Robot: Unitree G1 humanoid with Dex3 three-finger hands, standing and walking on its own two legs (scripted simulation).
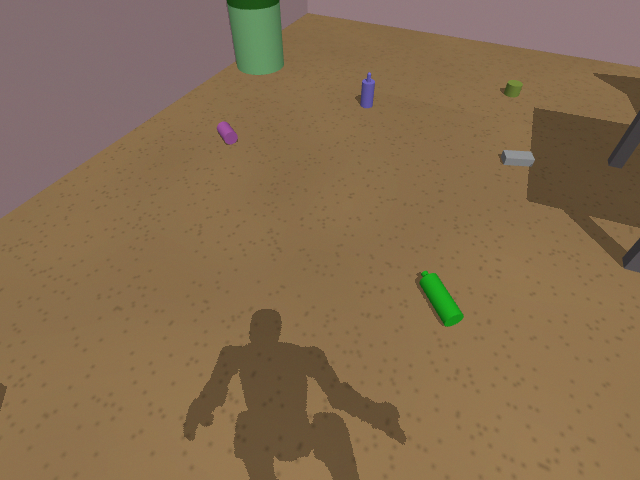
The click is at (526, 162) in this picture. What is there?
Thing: flat box
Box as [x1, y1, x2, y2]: [501, 150, 534, 166]
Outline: 501,155 503,164 531,166 534,160 530,151 503,150
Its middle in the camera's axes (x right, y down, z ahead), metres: +1.05 -0.41 +2.07
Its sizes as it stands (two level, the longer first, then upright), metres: 0.145 0.075 0.044
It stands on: the floor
